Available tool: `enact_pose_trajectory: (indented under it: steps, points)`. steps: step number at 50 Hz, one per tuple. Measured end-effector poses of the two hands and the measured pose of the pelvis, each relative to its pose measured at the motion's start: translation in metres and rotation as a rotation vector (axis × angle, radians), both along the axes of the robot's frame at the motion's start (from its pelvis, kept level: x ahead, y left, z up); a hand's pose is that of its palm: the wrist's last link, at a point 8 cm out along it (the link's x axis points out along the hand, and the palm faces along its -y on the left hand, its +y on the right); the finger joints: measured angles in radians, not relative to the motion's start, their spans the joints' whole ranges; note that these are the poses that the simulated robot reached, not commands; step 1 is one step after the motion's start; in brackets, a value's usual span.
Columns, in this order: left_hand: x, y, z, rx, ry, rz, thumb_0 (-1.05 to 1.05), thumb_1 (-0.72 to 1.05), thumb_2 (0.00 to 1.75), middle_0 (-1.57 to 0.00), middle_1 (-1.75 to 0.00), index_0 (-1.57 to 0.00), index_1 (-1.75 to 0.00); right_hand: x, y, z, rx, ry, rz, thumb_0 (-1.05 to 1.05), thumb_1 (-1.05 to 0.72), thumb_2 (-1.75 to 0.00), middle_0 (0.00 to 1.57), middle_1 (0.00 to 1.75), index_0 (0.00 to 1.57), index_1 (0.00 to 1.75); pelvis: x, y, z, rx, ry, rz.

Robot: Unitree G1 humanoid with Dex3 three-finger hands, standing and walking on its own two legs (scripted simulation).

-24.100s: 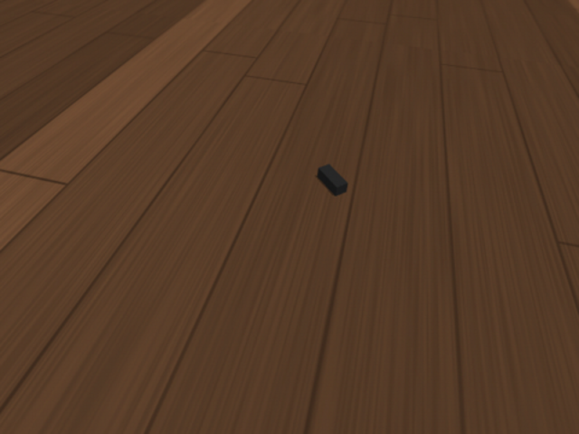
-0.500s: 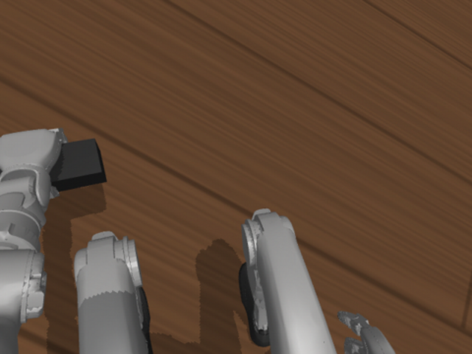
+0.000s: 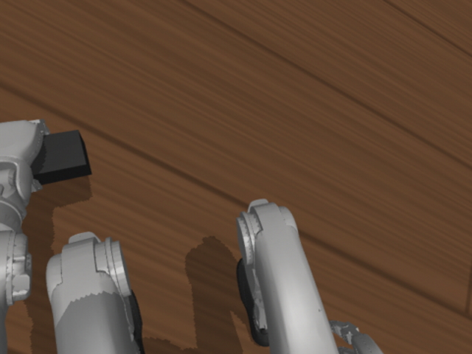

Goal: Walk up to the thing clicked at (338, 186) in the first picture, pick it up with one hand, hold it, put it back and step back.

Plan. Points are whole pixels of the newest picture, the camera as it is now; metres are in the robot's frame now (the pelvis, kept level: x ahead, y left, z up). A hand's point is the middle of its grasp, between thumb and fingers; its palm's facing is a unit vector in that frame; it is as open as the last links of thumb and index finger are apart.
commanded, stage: lower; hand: left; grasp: from above
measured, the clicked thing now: (33, 162) +0.47 +0.27 -0.19
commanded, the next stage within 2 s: rest in 0.40 s
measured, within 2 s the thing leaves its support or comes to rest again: rests again in 1.28 s
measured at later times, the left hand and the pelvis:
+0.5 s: hand (38, 171) +0.46 +0.27 -0.23, palm faces -0.46 -0.08 -0.89, open 10.0 cm; pelvis +0.01 +0.00 -0.03, yaw -2 degrees
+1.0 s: hand (46, 170) +0.47 +0.27 -0.26, palm faces -0.45 -0.13 -0.89, open 10.0 cm; pelvis +0.02 +0.00 -0.04, yaw -5 degrees
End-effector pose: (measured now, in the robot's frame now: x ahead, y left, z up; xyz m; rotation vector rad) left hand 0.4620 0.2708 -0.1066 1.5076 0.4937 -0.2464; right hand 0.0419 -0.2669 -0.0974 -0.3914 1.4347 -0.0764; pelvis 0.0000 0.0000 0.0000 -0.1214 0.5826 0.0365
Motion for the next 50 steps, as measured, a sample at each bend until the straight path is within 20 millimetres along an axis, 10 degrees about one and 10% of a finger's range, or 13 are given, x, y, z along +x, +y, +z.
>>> enact_pose_trajectory:
  steps: [50]
  points:
    - [0.018, 0.002, -0.099, -0.056, -0.002, 0.034, 0.02, -0.03, 0.62, -0.65, -0.7, -0.65, -0.67, -0.004, 0.001, -0.013, 0.012, 0.091, 0.127, 0.0, -0.91, -0.89, 0.2, 0.3, 0.21, 0.3, 0.016, 0.005, -0.043, -0.06, -0.051, -0.05]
